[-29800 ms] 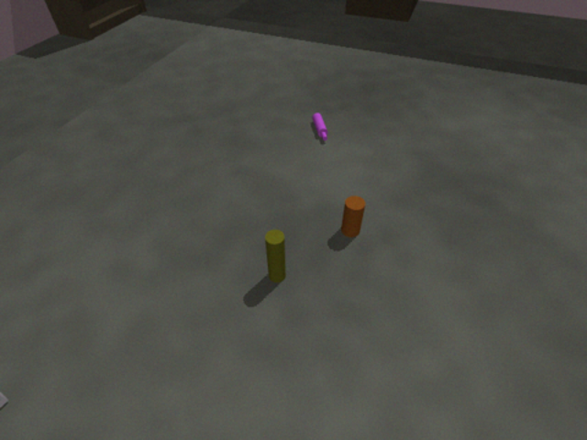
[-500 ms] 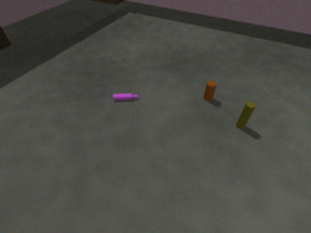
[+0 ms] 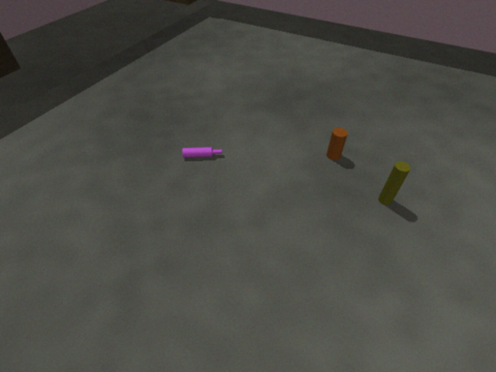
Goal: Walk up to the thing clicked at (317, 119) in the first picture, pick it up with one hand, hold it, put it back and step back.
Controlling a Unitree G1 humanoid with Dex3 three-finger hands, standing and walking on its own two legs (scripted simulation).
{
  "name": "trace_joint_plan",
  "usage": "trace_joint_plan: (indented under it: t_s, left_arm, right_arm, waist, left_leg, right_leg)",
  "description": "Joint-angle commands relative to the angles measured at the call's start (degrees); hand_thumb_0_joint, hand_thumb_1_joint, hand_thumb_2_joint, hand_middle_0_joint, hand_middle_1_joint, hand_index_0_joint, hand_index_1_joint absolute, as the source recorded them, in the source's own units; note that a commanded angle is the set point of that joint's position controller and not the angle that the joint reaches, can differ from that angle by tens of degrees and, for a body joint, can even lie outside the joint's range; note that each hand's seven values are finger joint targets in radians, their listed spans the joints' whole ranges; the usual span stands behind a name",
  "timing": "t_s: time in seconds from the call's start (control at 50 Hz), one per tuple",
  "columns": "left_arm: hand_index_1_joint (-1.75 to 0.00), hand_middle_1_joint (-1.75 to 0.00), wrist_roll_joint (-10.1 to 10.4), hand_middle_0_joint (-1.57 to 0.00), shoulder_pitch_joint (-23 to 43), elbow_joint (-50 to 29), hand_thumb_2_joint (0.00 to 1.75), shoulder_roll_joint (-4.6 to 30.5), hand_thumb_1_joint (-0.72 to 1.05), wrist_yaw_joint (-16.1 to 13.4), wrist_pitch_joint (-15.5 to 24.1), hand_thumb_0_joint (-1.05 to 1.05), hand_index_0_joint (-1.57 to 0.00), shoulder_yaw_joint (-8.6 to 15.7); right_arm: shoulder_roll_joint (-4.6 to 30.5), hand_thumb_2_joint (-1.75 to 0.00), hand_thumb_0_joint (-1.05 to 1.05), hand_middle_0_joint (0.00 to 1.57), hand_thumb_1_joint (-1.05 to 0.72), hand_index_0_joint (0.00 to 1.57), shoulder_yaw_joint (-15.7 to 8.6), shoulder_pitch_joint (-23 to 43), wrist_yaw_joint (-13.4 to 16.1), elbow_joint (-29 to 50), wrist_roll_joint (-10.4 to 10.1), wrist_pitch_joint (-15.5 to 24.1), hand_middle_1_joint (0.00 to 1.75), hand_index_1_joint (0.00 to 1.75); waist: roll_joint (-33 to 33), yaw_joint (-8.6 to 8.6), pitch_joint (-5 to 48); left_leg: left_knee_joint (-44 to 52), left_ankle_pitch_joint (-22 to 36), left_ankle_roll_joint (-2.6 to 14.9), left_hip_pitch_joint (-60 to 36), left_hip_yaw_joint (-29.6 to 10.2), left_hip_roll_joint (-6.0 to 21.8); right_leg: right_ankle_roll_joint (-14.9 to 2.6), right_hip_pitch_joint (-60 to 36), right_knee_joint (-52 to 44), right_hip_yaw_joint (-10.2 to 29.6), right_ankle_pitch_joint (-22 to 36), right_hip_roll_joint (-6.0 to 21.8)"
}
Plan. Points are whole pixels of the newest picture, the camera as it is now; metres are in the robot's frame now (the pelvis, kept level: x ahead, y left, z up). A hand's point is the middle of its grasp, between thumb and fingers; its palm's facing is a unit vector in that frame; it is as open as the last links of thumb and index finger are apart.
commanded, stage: stand
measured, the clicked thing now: (202, 152) +1.46 +0.25 -0.75
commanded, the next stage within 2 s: none
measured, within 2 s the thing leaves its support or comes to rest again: neither
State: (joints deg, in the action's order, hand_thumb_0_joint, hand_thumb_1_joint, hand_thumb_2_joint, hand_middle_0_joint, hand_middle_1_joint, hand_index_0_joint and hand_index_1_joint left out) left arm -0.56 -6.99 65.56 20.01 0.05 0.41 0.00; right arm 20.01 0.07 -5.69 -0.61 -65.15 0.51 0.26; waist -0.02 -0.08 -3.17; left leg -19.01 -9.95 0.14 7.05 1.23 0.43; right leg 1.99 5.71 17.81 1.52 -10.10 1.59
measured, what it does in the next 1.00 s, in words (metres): stands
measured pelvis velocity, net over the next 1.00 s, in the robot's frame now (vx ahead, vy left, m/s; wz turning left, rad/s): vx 0.01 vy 0.00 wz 0.00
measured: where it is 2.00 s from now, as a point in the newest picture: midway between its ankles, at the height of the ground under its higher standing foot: outside the picture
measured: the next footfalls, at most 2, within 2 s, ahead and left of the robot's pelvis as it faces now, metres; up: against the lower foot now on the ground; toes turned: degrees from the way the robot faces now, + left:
none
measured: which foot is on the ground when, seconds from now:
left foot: down 0.00-1.00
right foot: down 0.00-1.00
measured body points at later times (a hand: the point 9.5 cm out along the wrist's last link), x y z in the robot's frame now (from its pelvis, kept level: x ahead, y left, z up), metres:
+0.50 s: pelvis +0.01 +0.00 +0.00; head +0.02 +0.01 +0.45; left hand +0.08 +0.30 -0.13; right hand +0.09 -0.30 -0.13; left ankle +0.01 +0.12 -0.75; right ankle +0.00 -0.14 -0.75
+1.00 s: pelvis +0.01 +0.00 +0.00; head +0.02 +0.01 +0.45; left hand +0.08 +0.31 -0.14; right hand +0.09 -0.30 -0.13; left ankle +0.01 +0.12 -0.75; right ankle +0.00 -0.14 -0.75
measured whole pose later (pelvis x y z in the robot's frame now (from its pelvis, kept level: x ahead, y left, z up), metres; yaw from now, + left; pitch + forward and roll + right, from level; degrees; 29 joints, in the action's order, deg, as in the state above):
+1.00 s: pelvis +0.01 +0.00 +0.00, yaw +0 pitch -2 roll +0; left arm -0.5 -6.8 64.4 20.2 -0.2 0.3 0.0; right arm 19.9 0.1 -5.7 -0.3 -64.3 0.5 0.4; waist 0.2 0.0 -3.1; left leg -19.1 -10.8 0.5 6.2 1.3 0.1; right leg 2.4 4.5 17.1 1.5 -10.6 2.0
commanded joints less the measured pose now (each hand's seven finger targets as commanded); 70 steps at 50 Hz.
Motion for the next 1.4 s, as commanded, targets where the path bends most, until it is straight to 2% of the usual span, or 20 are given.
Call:
trace_joint_plan:
  t_s: [0.0, 0.18, 0.26, 0.36, 0.4, 0.46, 0.52, 0.56, 0.6, 0.66, 0.78, 0.96, 1.06, 1.24, 1.28, 1.38]
  left_arm:
    - [-0.3, -0.3, 0.0, -0.2, 1.7, -3.3, 0.9, 12.2, 0.9, -0.6, 1.3, 0.0, -0.2, 2.1]
    - [-0.3, -0.3, 0.0, -0.2, 2.1, -3.8, 0.9, 12.2, 0.9, -0.7, 1.4, 0.0, -0.2, 2.2]
    - [-0.3, -0.3, -0.1, -0.2, 1.3, -3.7, 0.9, 11.8, 0.9, -0.7, 1.4, 0.0, -0.2, 2.1]
    - [-0.3, -0.3, 0.0, -0.2, 1.9, -3.9, 0.9, 12.1, 0.9, -0.8, 1.4, 0.0, -0.2, 2.2]
    - [-0.3, -0.3, 0.0, -0.2, 2.3, -4.1, 0.9, 12.3, 0.9, -0.8, 1.4, 0.0, -0.2, 2.2]
    - [-0.3, -0.3, 0.0, -0.2, 2.0, -3.9, 0.9, 12.2, 0.9, -0.7, 1.3, 0.0, -0.2, 2.2]
    - [-0.3, -0.3, -0.1, -0.2, 1.4, -3.8, 0.9, 12.0, 0.9, -0.6, 1.1, 0.0, -0.2, 2.2]
    - [-0.3, -0.3, -0.1, -0.2, 1.8, -4.1, 0.9, 12.1, 0.9, -0.6, 1.2, 0.0, -0.2, 2.3]
    - [-0.3, -0.3, -0.1, -0.2, 2.0, -4.1, 0.9, 12.0, 0.9, -0.7, 1.2, 0.0, -0.2, 2.2]
    - [-0.3, -0.3, -0.1, -0.2, 1.8, -4.2, 0.9, 12.2, 0.9, -0.6, 1.3, 0.0, -0.2, 2.2]
    - [-0.3, -0.3, -0.1, -0.2, 1.5, -4.3, 0.9, 12.0, 0.9, -0.8, 1.4, 0.0, -0.2, 2.1]
    - [-0.3, -0.3, -0.2, -0.2, 1.1, -4.4, 0.9, 12.1, 0.9, -0.8, 1.2, 0.0, -0.2, 2.2]
    - [-0.3, -0.3, -0.1, -0.2, 1.4, -4.4, 0.9, 12.2, 0.9, -0.8, 1.3, 0.0, -0.2, 2.3]
    - [-0.3, -0.3, -0.1, -0.2, 1.2, -4.2, 0.9, 12.0, 0.9, -0.7, 1.1, 0.0, -0.2, 2.3]
    - [-0.3, -0.3, -0.2, -0.2, 1.1, -4.4, 0.9, 11.8, 0.9, -0.6, 1.1, 0.0, -0.2, 2.2]
    - [-0.3, -0.3, -0.1, -0.2, 0.8, -4.4, 0.9, 11.8, 0.9, -0.5, 1.1, 0.0, -0.2, 2.2]
  right_arm:
    - [12.4, -0.9, 0.0, 0.2, -0.9, 0.2, -2.4, 2.2, 0.7, 3.2, -0.1, 1.3, 0.3, 0.3]
    - [12.4, -0.9, 0.0, 0.2, -0.9, 0.2, -2.3, 1.9, 0.9, 3.5, 0.0, 1.5, 0.3, 0.3]
    - [12.9, -0.9, 0.0, 0.2, -0.9, 0.2, -2.5, 2.4, 0.9, 3.7, -0.1, 1.5, 0.3, 0.3]
    - [12.6, -0.9, 0.0, 0.2, -0.9, 0.2, -2.5, 1.9, 0.9, 3.8, -0.2, 1.6, 0.3, 0.3]
    - [12.4, -0.9, 0.0, 0.2, -0.9, 0.2, -2.4, 1.7, 1.0, 4.0, -0.1, 1.6, 0.3, 0.3]
    - [12.3, -0.9, 0.0, 0.2, -0.9, 0.2, -2.4, 2.2, 1.0, 3.9, -0.1, 1.3, 0.3, 0.3]
    - [12.6, -0.9, 0.0, 0.2, -0.9, 0.2, -2.4, 2.2, 1.0, 3.9, -0.1, 1.4, 0.3, 0.3]
    - [12.5, -0.9, 0.0, 0.2, -0.9, 0.2, -2.5, 2.3, 1.0, 4.1, 0.0, 1.6, 0.3, 0.3]
    - [12.6, -0.9, 0.0, 0.2, -0.9, 0.2, -2.5, 2.3, 1.0, 3.9, -0.1, 1.5, 0.3, 0.3]
    - [12.5, -0.9, 0.0, 0.2, -0.9, 0.2, -2.5, 2.0, 0.9, 4.0, -0.1, 1.6, 0.3, 0.3]
    - [12.6, -0.9, 0.0, 0.2, -0.9, 0.2, -2.6, 2.1, 1.0, 4.1, -0.2, 1.5, 0.3, 0.3]
    - [12.6, -0.9, 0.0, 0.2, -0.9, 0.2, -2.5, 2.1, 1.0, 4.0, -0.1, 1.4, 0.3, 0.3]
    - [12.4, -0.9, 0.0, 0.2, -0.9, 0.2, -2.5, 1.6, 1.0, 4.2, -0.1, 1.6, 0.3, 0.3]
    - [12.6, -0.9, 0.0, 0.2, -0.9, 0.2, -2.6, 1.3, 0.8, 4.1, -0.1, 1.4, 0.3, 0.3]
    - [12.8, -0.9, 0.0, 0.2, -0.9, 0.2, -2.7, 1.5, 0.9, 4.2, 0.0, 1.5, 0.3, 0.3]
    - [12.8, -0.9, 0.0, 0.2, -0.9, 0.2, -2.7, 1.8, 0.9, 4.2, -0.1, 1.7, 0.3, 0.3]
  waist:
    - [0.3, -0.16, 3.7]
    - [0.1, -0.14, 5.0]
    - [0.0, 0.22, 5.3]
    - [0.1, -0.17, 6.0]
    - [0.3, -0.31, 5.7]
    - [0.3, -0.04, 3.7]
    - [-0.6, 0.12, 3.8]
    - [-0.4, 0.05, 4.7]
    - [0.0, 0.03, 4.2]
    - [0.0, -0.11, 5.5]
    - [0.2, -0.06, 6.0]
    - [-0.4, 0.15, 4.5]
    - [0.0, -0.02, 4.9]
    - [-0.3, -0.21, 2.3]
    - [-0.5, -0.05, 3.0]
    - [-0.8, 0.29, 4.5]
  left_leg:
    - [3.6, 3.5, 1.08, -1.3, -6.3, 6.9]
    - [2.9, 8.8, 1.09, -2.2, -6.0, 7.2]
    - [2.6, 9.4, 1.43, -2.7, -5.9, 7.3]
    - [2.2, 12.1, 1.27, -3.5, -5.9, 7.5]
    - [2.2, 12.2, 1.16, -3.0, -5.8, 7.4]
    - [3.0, 7.0, 1.15, -1.4, -5.8, 7.0]
    - [3.7, 5.6, 1.16, -1.2, -6.1, 7.0]
    - [3.4, 7.9, 1.06, -2.0, -6.0, 7.2]
    - [3.2, 7.3, 0.98, -1.9, -6.1, 7.1]
    - [2.7, 9.7, 1.31, -2.6, -5.9, 7.2]
    - [2.0, 12.1, 1.38, -3.5, -5.7, 7.3]
    - [2.9, 8.7, 1.39, -2.3, -5.9, 7.2]
    - [3.0, 10.6, 1.33, -2.5, -6.0, 7.2]
    - [4.5, 2.9, 1.24, 0.0, -6.5, 6.7]
    - [4.2, 2.7, 1.31, -0.6, -6.5, 6.8]
    - [3.7, 7.8, 1.26, -2.3, -6.7, 7.1]
  right_leg:
    - [-2.68, 1.6, -2.8, 4.2, 4.9, 5.8]
    - [-2.77, 0.1, -2.3, 4.1, 8.5, 6.1]
    - [-2.57, -0.2, -2.3, 3.7, 9.3, 6.0]
    - [-2.64, -0.8, -1.6, 3.5, 11.1, 6.0]
    - [-2.55, -1.0, -1.8, 3.5, 11.5, 6.1]
    - [-2.55, 0.0, -2.9, 3.8, 7.5, 6.0]
    - [-2.71, -0.2, -2.6, 3.7, 6.8, 5.9]
    - [-2.7, 0.0, -2.2, 3.7, 7.5, 5.9]
    - [-2.7, 0.2, -2.6, 3.8, 6.7, 5.9]
    - [-2.66, -0.8, -2.5, 3.8, 9.8, 6.2]
    - [-2.6, -1.1, -2.1, 3.4, 11.6, 6.2]
    - [-2.65, -0.6, -2.8, 3.5, 8.6, 6.1]
    - [-2.5, -0.9, -2.1, 3.2, 9.3, 6.0]
    - [-2.59, 0.3, -3.1, 3.5, 4.1, 5.8]
    - [-2.73, 0.6, -3.1, 3.5, 4.1, 5.9]
    - [-2.69, 0.0, -2.2, 3.5, 6.1, 5.8]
